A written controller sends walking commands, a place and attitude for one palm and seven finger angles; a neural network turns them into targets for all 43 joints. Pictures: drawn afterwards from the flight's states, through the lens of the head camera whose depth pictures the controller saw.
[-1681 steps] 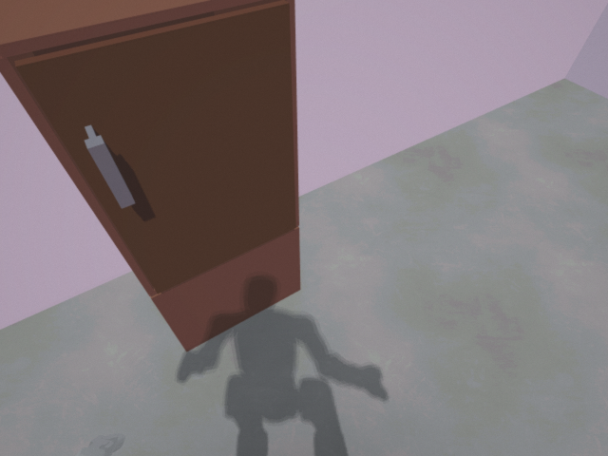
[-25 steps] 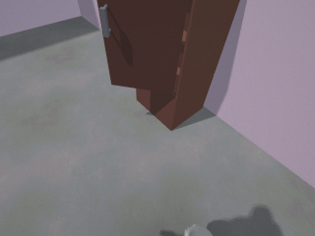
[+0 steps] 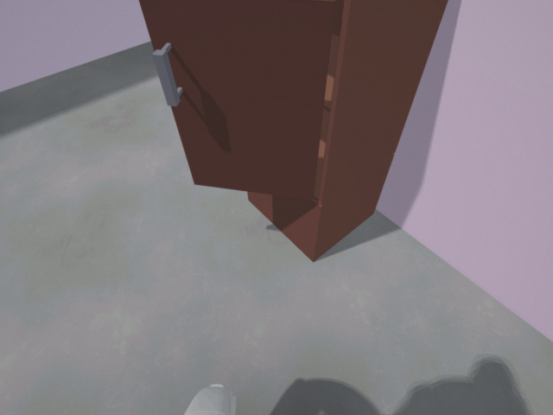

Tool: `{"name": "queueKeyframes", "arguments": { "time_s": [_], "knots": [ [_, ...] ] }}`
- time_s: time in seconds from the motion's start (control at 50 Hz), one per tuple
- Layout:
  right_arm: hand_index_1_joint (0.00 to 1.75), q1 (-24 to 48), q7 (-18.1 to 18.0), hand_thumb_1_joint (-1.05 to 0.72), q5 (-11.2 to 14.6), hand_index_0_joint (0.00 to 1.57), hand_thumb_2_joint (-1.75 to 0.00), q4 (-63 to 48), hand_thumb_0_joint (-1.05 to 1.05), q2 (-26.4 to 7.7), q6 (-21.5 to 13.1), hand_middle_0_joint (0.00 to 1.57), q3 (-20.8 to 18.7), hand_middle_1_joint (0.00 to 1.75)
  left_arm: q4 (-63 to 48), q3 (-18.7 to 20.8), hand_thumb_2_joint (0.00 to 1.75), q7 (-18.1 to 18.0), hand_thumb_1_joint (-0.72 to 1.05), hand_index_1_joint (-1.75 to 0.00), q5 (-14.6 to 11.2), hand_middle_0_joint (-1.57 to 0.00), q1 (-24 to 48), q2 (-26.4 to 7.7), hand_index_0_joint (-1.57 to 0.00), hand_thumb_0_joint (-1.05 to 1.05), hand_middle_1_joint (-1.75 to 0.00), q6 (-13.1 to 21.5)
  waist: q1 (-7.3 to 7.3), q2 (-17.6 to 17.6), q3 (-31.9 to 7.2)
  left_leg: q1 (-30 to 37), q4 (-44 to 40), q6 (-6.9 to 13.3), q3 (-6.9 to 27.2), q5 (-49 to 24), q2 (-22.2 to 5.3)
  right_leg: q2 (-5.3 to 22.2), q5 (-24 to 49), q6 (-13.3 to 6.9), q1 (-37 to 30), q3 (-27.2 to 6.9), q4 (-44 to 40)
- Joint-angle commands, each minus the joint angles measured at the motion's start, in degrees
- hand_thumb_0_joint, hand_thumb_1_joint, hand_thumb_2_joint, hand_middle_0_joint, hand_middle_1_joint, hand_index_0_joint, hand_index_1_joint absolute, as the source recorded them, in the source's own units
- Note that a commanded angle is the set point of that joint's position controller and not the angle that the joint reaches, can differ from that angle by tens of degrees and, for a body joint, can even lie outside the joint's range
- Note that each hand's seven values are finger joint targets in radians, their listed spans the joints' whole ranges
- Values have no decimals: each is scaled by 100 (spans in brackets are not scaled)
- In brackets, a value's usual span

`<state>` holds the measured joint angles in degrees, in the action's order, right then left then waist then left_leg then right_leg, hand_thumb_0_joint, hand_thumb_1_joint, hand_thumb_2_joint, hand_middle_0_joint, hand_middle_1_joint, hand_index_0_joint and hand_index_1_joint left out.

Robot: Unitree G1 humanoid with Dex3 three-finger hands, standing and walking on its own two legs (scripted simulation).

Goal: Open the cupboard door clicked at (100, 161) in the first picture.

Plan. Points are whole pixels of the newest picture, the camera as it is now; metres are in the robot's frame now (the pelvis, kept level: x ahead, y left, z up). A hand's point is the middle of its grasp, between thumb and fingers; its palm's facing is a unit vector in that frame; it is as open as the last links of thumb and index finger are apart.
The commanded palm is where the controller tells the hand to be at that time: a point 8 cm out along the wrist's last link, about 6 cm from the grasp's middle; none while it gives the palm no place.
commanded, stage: take the last steps up to it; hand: left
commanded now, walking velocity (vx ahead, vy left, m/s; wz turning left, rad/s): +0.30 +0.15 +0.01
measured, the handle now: (170, 74) +0.81 +0.29 +0.05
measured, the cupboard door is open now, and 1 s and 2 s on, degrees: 39 39 39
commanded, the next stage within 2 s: come to a stop and stand still in 0.38 s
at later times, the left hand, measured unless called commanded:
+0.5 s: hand (125, 369) +0.22 +0.29 -0.18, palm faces +0.04 -0.98 -0.19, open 7.3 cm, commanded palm none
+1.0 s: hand (148, 322) +0.30 +0.28 -0.19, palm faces +0.00 -0.98 -0.20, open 7.4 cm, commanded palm none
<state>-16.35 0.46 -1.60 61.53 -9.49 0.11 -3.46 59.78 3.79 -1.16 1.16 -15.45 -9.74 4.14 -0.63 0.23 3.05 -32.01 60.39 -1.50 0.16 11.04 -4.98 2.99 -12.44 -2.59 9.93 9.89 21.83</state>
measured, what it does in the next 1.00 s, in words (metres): walks ahead: left foot, then right foot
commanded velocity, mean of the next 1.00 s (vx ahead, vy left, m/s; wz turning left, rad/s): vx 0.00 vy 0.02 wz -0.03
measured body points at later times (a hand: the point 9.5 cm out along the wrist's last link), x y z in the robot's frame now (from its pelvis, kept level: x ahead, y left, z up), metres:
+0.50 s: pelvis +0.18 +0.11 -0.01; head +0.22 +0.12 +0.44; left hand +0.21 +0.34 -0.17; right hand +0.24 -0.12 -0.15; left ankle +0.18 +0.18 -0.75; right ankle +0.18 +0.00 -0.68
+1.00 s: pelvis +0.22 +0.10 -0.01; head +0.26 +0.11 +0.43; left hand +0.30 +0.33 -0.17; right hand +0.21 -0.11 -0.17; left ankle +0.18 +0.19 -0.75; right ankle +0.20 -0.01 -0.71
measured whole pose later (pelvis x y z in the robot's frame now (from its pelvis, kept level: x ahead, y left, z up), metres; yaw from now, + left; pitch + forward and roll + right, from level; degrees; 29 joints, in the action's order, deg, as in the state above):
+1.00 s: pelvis +0.22 +0.10 -0.01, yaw -1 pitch +0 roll +0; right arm -15.7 -2.9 -1.7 61.5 -6.6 1.5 -1.7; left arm 57.2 2.6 -2.4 0.9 -8.3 -9.4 -3.6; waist -1.4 1.0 4.3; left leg -9.9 29.1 3.0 -8.0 19.4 -0.3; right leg 0.4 -27.1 -0.8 22.5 0.8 51.8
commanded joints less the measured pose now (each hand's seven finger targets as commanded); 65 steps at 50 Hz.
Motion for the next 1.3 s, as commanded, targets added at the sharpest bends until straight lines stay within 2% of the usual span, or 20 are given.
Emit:
{"name": "queueKeyframes", "arguments": {
  "time_s": [0.0, 0.14, 0.2, 0.24, 0.3, 0.38, 0.56, 0.6, 0.64, 0.66, 0.72, 0.8, 0.84, 0.88, 1.0, 1.06, 1.1, 1.12, 1.18, 1.28],
  "knots": [
    [30, -73, 99, -90, 13, 20, -90, -229, 0, -33, -44, 20, 37, 30, 23, 33, 90, 76, 90, -30, -4, -20, -573, -516, -20, 0, -30, 154, 111, 622, 31, -191, -872, -176, -258, -357, -133, 1404, 1294, -392, -213, -745, -1173],
    [30, 990, 185, -90, 51, 20, -90, -630, 0, -209, -214, 20, 60, 30, 274, 67, 90, 43, 90, -30, 53, -20, -821, -797, -20, 0, -30, 50, 350, 1055, 236, 497, -2590, 4, -550, 16, 174, 1640, 1614, -309, -520, -732, -717],
    [30, -123, 91, -90, 15, 20, -90, -301, 0, -612, -314, 20, -24, 30, 259, 73, 90, 24, 90, -30, 33, -20, -709, -741, -20, 0, -30, -36, -210, 432, -323, 2557, -3600, 161, -719, -163, 401, 1207, 1813, -44, 48, -288, 887],
    [30, -1293, -74, -90, -48, 20, -90, -102, 0, -1574, -310, 20, -257, 30, 99, -39, 90, 54, 90, -30, -49, -20, -1007, -219, -20, 0, -30, -54, -520, -1685, -1489, 4558, -3798, 1082, 1703, -1599, -1572, -14, -2258, 282, 1952, 80, 3750],
    [30, -610, -195, -90, 0, 20, -90, -284, 0, -1039, -310, 20, -84, 30, -85, -53, 90, 5, 90, -30, -20, -20, -162, -193, -20, 0, -30, -97, -316, -987, -776, 3290, -4152, 1359, 1169, -2102, -1545, 408, -1592, 107, 2494, -827, 5202],
    [30, -145, -229, -90, 4, 20, -90, -383, 0, -610, -413, 20, 76, 30, 26, -59, 90, 67, 90, -30, 22, -20, -505, -37, -20, 0, -30, -260, 146, -559, -286, 2398, -4553, 1227, 267, -2346, -1147, 475, -961, 228, 2057, -793, 4523],
    [30, 22, -296, -90, 4, 20, -90, -274, 0, -629, -290, 20, 133, 30, -159, -127, 90, -17, 90, -30, -2, -20, -218, -119, -20, 0, -30, -353, 281, -171, -400, 2236, -3866, 934, -136, -3767, -1045, 88, -21, 224, 427, -658, 1460],
    [30, 80, -317, -90, 64, 20, -90, -217, 0, -645, -201, 20, 112, 30, -146, -89, 90, -31, 90, -30, 12, -20, -351, -408, -20, 0, -30, -362, 363, -40, -437, 2169, -3333, 516, -247, -3024, -719, 205, 1568, 183, -23, -820, 605],
    [30, -247, -285, -90, 164, 20, -90, -174, 0, -497, -72, 20, 79, 30, -208, -59, 90, -65, 90, -30, 7, -20, -190, -866, -20, 0, -30, -352, 122, 476, -409, 1603, -2912, 38, -436, -607, 31, 1192, 4196, -509, -194, -1827, 770],
    [30, -398, -254, -90, 175, 20, -90, -114, 0, -368, -8, 20, 111, 30, -264, -81, 90, -66, 90, -30, -21, -20, 15, -958, -20, 0, -30, -376, 10, 480, -195, 1696, -2947, -33, -377, -87, 188, 1419, 4519, -694, 123, -1616, 724],
    [30, -584, -251, -90, 156, 20, -90, 20, 0, -339, 119, 20, 80, 30, -360, -91, 90, -144, 90, -30, -63, -20, 211, -860, -20, 0, -30, -438, -16, 974, -742, 2073, -2734, 2, -391, -143, 158, 1204, 4007, -662, 45, -1511, 720],
    [30, -541, -289, -90, 105, 20, -90, -14, 0, -505, 112, 20, 17, 30, -477, -49, 90, -168, 90, -30, -84, -20, 331, -741, -20, 0, -30, -506, 2, -183, -934, 2540, -3197, 160, -49, -2616, -364, 708, 3246, -302, 259, -1118, 1343],
    [30, -539, -346, -90, 45, 20, -90, -97, 0, -679, 93, 20, -6, 30, -629, -71, 90, -171, 90, -30, -85, -20, 599, -537, -20, 0, -30, -567, -86, -1095, -628, 2767, -3744, 752, 615, -4745, -1219, -19, -291, 127, 977, -674, 2216],
    [30, -571, -425, -90, -5, 20, -90, -87, 0, -717, 64, 20, -12, 30, -660, -31, 90, -179, 90, -30, -50, -20, 732, -469, -20, 0, -30, -681, -121, -846, -381, 2683, -3825, 1292, 786, -5007, -1576, -211, -1895, 174, 1548, -1167, 3460],
    [30, -13, -361, -90, -25, 20, -90, -217, 0, -766, 30, 20, -23, 30, -524, -53, 90, -89, 90, -30, -43, -20, 473, -217, -20, 0, -30, -635, 39, -861, -242, 2745, -3797, 1054, 150, -3350, -1107, -109, -1261, 303, 1084, -773, 2082],
    [30, -99, -317, -90, 70, 20, -90, -131, 0, -730, 21, 20, -52, 30, -324, -68, 90, -84, 90, -30, -35, -20, 59, -303, -20, 0, -30, -512, 108, -643, -517, 2795, -3357, 722, 32, -2675, -790, -126, 190, 275, 230, -691, 391],
    [30, -109, -281, -90, 163, 20, -90, -226, 0, -429, 27, 20, -41, 30, -185, -22, 90, -133, 90, -30, 4, -20, -147, -763, -20, 0, -30, -381, 4, 586, -651, 2024, -2858, 154, -433, -451, -87, 946, 2710, -127, -365, -2027, 83],
    [30, -101, -232, -90, 177, 20, -90, -222, 0, -321, 84, 20, 9, 30, -170, -62, 90, -117, 90, -30, -28, -20, 17, -895, -20, 0, -30, -359, -85, 959, -478, 2023, -2931, -1, -510, 985, 236, 1419, 2598, -464, 16, -2178, -141],
    [30, -170, -212, -90, 97, 20, -90, -8, 0, -265, 107, 20, 53, 30, -104, -136, 90, -125, 90, -30, -33, -20, 250, -661, -20, 0, -30, -326, -170, 993, -232, 2430, -3303, 44, -361, 236, 160, 857, 2035, -312, 404, -1748, -104],
    [30, -40, -252, -90, 106, 20, -90, 167, 0, -430, -12, 20, 102, 30, 85, -212, 90, -120, 90, -30, -82, -20, -26, -531, -20, 0, -30, -308, -33, -48, -295, 2721, -3680, 114, -195, -928, -169, 463, 1769, 24, 166, -1442, -39]
  ]
}}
